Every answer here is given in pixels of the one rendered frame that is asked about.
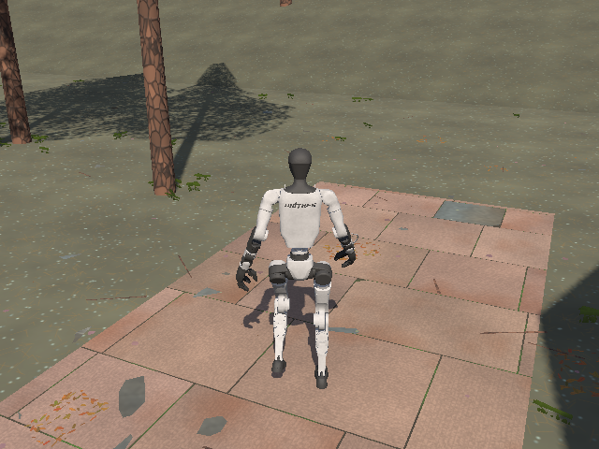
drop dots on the robot left upper arm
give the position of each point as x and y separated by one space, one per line
270 198

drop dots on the robot left hand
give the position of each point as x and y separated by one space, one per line
240 277

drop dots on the robot right hand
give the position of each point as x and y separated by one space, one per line
350 261

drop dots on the robot right forearm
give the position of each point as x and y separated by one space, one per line
347 242

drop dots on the robot right upper arm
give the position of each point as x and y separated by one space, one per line
335 213

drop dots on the robot torso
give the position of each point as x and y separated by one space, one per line
299 226

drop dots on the robot right shin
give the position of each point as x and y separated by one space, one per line
322 345

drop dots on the robot left forearm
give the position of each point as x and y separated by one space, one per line
250 251

